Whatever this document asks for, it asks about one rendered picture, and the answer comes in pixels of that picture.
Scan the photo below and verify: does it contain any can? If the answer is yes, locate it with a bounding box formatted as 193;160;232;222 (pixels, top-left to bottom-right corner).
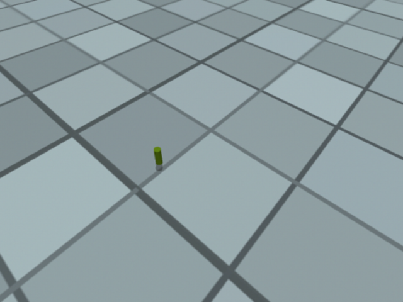
154;147;162;165

